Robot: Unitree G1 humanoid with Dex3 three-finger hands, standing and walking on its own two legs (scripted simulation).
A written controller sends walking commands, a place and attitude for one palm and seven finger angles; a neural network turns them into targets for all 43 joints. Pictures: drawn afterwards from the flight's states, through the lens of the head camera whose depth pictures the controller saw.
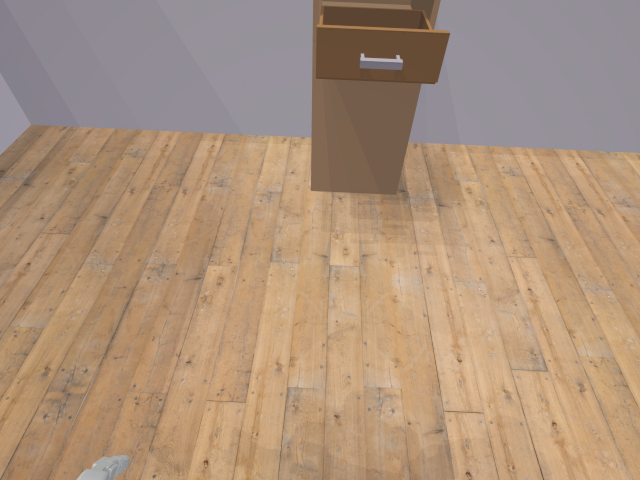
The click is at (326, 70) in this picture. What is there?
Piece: drawer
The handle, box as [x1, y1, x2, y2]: [360, 53, 402, 69]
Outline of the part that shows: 360,55 360,67 401,69 402,60 399,58 399,55 396,55 394,59 365,58 363,54 361,53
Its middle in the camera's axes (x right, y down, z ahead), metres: +0.17 -0.50 +1.09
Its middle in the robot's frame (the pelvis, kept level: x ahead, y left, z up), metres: +1.17 -0.12 +0.01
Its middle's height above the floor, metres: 0.78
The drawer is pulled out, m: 0.29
